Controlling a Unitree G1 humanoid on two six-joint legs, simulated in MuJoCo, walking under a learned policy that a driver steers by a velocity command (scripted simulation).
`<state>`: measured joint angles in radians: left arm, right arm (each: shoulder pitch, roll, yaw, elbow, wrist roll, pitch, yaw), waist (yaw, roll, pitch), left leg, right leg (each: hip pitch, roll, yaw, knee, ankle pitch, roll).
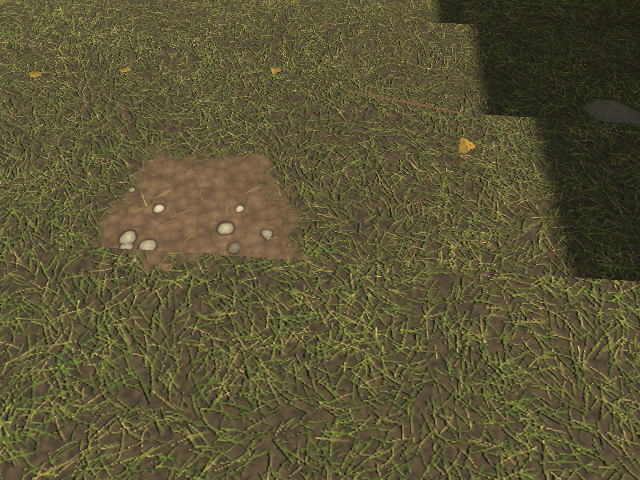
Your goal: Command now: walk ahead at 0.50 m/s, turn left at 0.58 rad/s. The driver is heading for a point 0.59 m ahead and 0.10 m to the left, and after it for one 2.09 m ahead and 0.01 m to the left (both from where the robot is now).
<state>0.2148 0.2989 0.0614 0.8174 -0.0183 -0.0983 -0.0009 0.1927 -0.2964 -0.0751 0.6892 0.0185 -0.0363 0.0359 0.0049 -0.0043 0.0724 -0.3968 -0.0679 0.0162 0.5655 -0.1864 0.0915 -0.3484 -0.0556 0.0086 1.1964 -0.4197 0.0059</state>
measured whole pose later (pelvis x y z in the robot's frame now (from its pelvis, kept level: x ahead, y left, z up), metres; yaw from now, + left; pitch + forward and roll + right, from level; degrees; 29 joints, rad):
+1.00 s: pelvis +0.48 +0.08 +0.00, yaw +24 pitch +1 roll +0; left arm 0.25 0.31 0.05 0.89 -0.03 -0.02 0.00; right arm 0.09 -0.23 -0.03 0.66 -0.02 -0.03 0.01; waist 0.03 -0.02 0.07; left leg -0.40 0.02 0.08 0.50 -0.13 0.04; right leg -0.39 -0.05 0.04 1.11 -0.58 0.07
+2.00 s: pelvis +0.54 +0.10 +0.01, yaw -11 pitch +1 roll +0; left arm 0.20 0.36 0.10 0.67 -0.03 0.08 0.02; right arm 0.12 -0.26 -0.07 0.80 -0.01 0.01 -0.03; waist 0.00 -0.04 0.07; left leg -0.21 0.03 0.05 0.43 -0.23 0.01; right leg -0.49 0.02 0.07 1.06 -0.42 0.09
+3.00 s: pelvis +0.64 -0.05 +0.00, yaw -18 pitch +1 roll +0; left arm 0.19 0.27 0.06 0.78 -0.01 -0.08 -0.03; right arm 0.37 -0.30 -0.06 0.90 0.04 -0.06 -0.01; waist -0.03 0.03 0.03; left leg -0.29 0.05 -0.06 1.05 -0.44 0.02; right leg -0.34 0.01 -0.04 0.57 -0.25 -0.05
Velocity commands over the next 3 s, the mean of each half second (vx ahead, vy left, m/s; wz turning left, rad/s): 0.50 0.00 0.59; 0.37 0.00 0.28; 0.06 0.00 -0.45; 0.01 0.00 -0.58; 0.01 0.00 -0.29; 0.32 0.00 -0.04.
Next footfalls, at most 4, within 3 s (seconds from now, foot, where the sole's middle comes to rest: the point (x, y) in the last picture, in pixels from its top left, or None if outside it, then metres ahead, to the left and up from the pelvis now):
0.36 right None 0.40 -0.12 -0.76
0.86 left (222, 421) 0.55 0.22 -0.76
1.28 right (337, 398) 0.61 -0.02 -0.76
1.76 left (230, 401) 0.60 0.21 -0.76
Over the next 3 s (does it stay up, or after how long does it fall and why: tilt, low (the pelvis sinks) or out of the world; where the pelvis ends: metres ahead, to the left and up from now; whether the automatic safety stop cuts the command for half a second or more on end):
stays up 0.64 -0.05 0.00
